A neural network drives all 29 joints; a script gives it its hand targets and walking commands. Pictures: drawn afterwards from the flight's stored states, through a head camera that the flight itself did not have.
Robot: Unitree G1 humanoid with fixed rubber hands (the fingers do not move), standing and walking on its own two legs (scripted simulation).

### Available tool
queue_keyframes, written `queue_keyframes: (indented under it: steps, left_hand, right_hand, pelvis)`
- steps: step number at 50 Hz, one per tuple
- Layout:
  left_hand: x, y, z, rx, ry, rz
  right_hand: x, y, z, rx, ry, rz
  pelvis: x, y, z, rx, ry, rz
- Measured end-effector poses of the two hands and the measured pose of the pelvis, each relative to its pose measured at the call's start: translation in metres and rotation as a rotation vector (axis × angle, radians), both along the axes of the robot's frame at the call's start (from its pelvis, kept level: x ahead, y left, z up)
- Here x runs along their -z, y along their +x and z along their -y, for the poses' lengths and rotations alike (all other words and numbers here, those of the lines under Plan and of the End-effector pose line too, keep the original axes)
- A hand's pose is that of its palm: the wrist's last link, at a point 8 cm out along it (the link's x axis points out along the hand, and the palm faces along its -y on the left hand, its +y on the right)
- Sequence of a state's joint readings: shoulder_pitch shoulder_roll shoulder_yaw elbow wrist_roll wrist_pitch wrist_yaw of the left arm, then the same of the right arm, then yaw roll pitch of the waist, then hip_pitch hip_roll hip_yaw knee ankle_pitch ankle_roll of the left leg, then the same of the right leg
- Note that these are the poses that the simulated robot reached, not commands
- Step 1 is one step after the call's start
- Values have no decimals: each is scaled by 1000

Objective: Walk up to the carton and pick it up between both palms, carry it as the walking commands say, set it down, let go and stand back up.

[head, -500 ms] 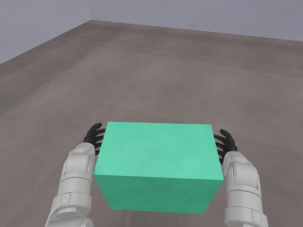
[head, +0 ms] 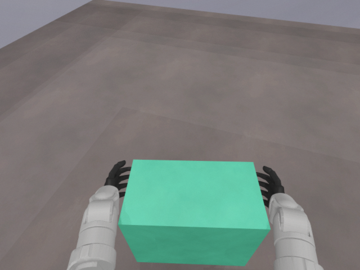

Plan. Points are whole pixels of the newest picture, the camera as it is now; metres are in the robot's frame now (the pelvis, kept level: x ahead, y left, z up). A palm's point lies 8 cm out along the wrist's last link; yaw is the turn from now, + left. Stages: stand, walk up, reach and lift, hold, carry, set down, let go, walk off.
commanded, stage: set down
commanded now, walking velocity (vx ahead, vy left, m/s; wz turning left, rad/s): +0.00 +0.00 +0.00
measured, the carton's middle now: (191, 215) +0.26 -0.05 -0.09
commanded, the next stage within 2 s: none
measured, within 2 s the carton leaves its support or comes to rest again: neither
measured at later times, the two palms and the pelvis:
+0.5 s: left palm (127, 202) +0.32 +0.12 -0.09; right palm (269, 209) +0.25 -0.26 -0.10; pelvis -0.04 -0.01 -0.04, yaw +0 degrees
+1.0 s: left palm (131, 201) +0.36 +0.12 -0.17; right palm (255, 209) +0.28 -0.26 -0.18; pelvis -0.07 -0.02 -0.11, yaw +0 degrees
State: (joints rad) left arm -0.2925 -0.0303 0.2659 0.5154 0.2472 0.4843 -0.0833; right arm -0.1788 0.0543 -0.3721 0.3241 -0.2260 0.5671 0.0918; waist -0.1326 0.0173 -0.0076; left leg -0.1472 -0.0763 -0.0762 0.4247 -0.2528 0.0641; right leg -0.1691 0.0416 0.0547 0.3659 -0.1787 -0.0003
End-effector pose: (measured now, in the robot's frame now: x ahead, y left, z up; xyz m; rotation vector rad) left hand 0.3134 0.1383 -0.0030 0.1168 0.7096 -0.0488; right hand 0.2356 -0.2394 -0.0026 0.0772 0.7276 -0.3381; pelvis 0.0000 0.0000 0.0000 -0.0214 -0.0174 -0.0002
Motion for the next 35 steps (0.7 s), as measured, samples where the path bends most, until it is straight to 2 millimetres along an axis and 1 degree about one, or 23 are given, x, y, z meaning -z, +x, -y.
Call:
queue_keyframes:
  steps: [8,16,25,35]
  left_hand:
    - [28,4,9,1,-9,-9]
    - [57,6,20,-2,-15,-12]
    - [92,8,19,-31,-17,-5]
    - [117,24,21,-44,-20,4]
  right_hand:
    - [26,1,8,5,-16,-22]
    - [56,1,18,6,-20,-29]
    - [94,11,20,-12,-10,-20]
    - [125,26,22,-2,17,-6]
  pelvis:
    - [6,-2,-7,13,3,-102]
    - [18,-15,-6,23,23,-219]
    - [42,-40,6,11,31,-342]
    - [73,-63,20,2,27,-436]
